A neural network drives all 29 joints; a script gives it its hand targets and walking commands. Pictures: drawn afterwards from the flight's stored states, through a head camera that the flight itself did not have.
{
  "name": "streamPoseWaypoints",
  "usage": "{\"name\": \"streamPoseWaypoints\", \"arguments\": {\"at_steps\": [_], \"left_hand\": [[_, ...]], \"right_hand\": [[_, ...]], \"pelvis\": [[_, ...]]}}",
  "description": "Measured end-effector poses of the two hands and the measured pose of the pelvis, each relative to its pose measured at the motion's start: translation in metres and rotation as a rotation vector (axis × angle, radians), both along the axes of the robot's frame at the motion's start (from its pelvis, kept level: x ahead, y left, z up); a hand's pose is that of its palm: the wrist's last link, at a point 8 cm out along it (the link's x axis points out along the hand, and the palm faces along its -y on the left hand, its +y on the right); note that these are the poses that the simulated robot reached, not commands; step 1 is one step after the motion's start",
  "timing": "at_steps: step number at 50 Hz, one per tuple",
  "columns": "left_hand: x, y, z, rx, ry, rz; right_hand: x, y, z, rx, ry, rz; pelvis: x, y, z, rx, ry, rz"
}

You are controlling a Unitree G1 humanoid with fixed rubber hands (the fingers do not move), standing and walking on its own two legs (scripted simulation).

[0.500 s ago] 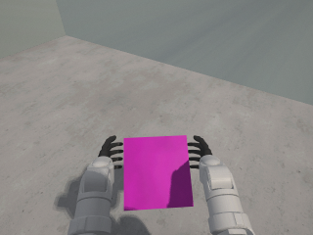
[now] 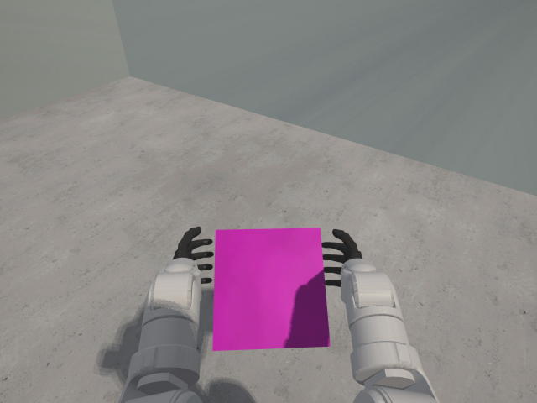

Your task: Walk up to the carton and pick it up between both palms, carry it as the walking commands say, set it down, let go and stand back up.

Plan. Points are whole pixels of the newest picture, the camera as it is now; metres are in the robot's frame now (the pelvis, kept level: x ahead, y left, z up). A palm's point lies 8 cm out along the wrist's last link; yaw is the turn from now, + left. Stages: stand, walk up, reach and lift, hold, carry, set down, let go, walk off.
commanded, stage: hold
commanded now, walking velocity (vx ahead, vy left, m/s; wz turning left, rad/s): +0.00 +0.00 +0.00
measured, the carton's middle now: (267, 290) +0.34 +0.01 -0.04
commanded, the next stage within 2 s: set down in 0.10 s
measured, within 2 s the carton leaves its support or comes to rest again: neither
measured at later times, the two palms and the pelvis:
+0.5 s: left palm (196, 284) +0.31 +0.13 +0.01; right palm (352, 286) +0.31 -0.14 +0.01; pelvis +0.01 -0.01 +0.00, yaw +1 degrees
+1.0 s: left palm (203, 309) +0.33 +0.13 -0.08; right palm (340, 314) +0.32 -0.13 -0.08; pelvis -0.02 +0.01 -0.04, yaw +1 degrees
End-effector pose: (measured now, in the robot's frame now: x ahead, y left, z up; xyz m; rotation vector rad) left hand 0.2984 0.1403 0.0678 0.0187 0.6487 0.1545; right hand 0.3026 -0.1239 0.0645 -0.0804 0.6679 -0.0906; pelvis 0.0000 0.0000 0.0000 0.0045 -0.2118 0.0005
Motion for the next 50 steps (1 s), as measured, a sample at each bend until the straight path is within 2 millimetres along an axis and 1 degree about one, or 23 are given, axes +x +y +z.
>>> {"name": "streamPoseWaypoints", "arguments": {"at_steps": [5,10,17,24,31,41,50], "left_hand": [[0.002,-0.001,-0.002,0.01,0.009,-0.01],[0.008,-0.007,-0.011,0.02,0.039,-0.03],[0.014,-0.014,-0.03,0.029,0.064,-0.052],[0.015,-0.011,-0.05,0.024,0.074,-0.038],[0.016,-0.009,-0.071,0.022,0.076,-0.031],[0.023,-0.011,-0.108,0.032,0.069,-0.034],[0.027,-0.01,-0.149,0.027,0.044,-0.002]], "right_hand": [[0.002,-0.001,-0.001,-0.002,0.004,0.01],[0.004,-0.007,-0.013,0.003,0.035,-0.009],[0.005,-0.015,-0.033,0.016,0.056,-0.022],[0.011,-0.012,-0.051,0.016,0.062,-0.007],[0.016,-0.01,-0.071,0.016,0.058,-0.011],[0.015,-0.01,-0.108,0.013,0.047,-0.049],[0.015,-0.006,-0.148,0.03,0.021,-0.077]], "pelvis": [[0.004,-0.001,0.002,-0.001,0.008,-0.002],[0.006,-0.002,0.003,-0.006,0.034,0.015],[0.007,-0.005,0.003,-0.006,0.084,0.009],[0.006,-0.009,0.0,-0.008,0.138,0.01],[0.002,-0.008,-0.004,-0.012,0.202,0.015],[-0.009,-0.001,-0.018,-0.019,0.33,0.018],[-0.022,0.005,-0.043,-0.018,0.481,0.021]]}}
